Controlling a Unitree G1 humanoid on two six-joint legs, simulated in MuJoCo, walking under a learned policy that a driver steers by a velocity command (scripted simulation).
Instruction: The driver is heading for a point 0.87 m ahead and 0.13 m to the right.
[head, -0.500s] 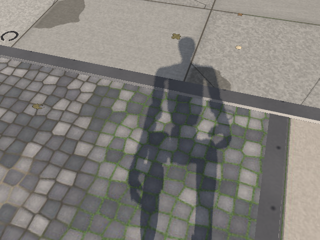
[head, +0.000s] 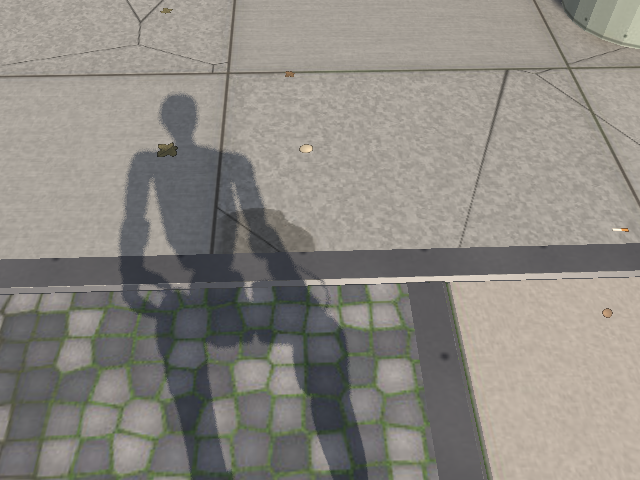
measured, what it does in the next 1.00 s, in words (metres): walks ahead, turning right: right foot, then left foot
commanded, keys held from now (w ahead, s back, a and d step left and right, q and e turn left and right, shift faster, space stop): w+e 0.40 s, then w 0.60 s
